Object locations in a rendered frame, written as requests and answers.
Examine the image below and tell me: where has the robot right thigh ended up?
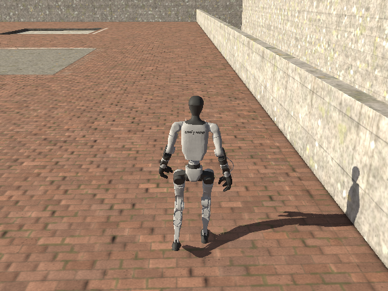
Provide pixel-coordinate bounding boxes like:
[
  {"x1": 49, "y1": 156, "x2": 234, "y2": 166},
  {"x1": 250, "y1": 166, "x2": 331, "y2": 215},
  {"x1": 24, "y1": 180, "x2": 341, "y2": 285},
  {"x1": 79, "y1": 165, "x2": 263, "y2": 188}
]
[{"x1": 201, "y1": 169, "x2": 215, "y2": 207}]

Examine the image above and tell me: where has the right robot forearm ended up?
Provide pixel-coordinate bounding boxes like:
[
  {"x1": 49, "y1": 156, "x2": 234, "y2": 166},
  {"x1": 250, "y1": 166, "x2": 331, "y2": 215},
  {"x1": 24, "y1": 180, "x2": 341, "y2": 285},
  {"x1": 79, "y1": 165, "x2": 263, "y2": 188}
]
[{"x1": 218, "y1": 148, "x2": 231, "y2": 177}]

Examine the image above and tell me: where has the left robot forearm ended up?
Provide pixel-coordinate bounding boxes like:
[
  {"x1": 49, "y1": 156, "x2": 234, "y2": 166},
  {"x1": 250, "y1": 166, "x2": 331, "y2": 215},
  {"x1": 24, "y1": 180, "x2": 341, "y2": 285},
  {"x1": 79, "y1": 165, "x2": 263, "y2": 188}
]
[{"x1": 160, "y1": 145, "x2": 172, "y2": 169}]

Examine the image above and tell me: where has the robot left hand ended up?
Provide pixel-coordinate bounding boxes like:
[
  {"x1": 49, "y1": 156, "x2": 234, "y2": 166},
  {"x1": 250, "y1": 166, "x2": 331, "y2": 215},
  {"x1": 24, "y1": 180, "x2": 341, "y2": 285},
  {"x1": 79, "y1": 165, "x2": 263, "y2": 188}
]
[{"x1": 159, "y1": 166, "x2": 173, "y2": 179}]

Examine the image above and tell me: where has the left robot upper arm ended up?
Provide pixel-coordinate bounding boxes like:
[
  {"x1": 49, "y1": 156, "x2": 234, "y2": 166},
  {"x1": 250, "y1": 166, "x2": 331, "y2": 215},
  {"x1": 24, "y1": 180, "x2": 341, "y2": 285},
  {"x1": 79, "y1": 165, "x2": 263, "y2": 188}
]
[{"x1": 166, "y1": 121, "x2": 183, "y2": 154}]

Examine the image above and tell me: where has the robot right shin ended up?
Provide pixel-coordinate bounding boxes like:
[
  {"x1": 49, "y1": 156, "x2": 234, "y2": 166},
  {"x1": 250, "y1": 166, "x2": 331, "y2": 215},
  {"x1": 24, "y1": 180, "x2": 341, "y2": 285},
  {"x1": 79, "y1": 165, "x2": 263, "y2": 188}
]
[{"x1": 202, "y1": 197, "x2": 211, "y2": 236}]

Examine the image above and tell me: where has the right robot upper arm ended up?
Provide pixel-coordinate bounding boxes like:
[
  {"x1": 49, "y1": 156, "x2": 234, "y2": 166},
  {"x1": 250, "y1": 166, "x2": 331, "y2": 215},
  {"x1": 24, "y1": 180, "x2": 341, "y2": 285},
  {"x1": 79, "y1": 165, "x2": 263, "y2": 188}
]
[{"x1": 208, "y1": 122, "x2": 224, "y2": 157}]

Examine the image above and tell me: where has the robot right hand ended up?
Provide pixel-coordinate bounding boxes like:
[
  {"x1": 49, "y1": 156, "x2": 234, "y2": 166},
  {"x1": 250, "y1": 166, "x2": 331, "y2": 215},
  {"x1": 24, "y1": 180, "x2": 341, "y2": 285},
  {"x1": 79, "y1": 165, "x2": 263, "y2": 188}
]
[{"x1": 218, "y1": 175, "x2": 232, "y2": 192}]

